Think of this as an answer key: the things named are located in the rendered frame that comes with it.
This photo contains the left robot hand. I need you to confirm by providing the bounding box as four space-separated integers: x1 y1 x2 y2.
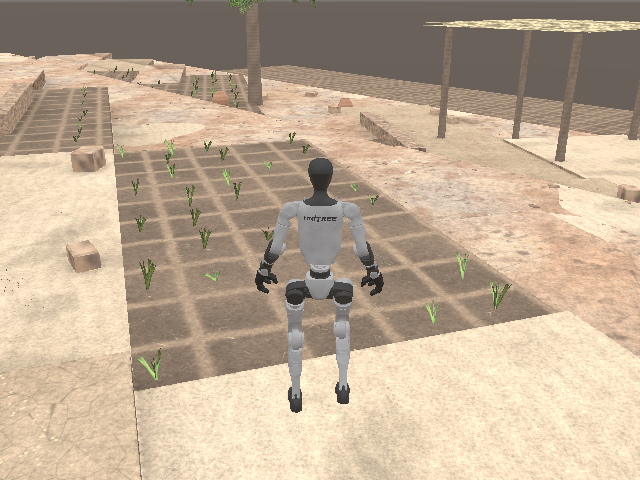
255 270 278 294

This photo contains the right robot thigh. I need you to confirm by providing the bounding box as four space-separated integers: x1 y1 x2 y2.
333 278 353 339

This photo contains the left robot upper arm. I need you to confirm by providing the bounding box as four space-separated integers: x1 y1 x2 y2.
269 201 300 255

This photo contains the robot right forearm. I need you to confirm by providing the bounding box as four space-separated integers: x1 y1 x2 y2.
359 241 380 279

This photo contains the left robot thigh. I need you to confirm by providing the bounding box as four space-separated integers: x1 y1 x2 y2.
285 279 306 350

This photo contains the right robot upper arm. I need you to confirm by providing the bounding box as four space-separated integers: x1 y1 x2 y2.
341 201 369 257

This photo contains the robot left forearm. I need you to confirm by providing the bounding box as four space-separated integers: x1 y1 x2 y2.
258 239 279 276

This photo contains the robot thigh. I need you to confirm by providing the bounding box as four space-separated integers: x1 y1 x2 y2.
285 279 306 350
333 278 353 339

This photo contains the right robot hand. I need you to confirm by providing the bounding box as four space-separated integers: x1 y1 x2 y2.
361 272 384 296

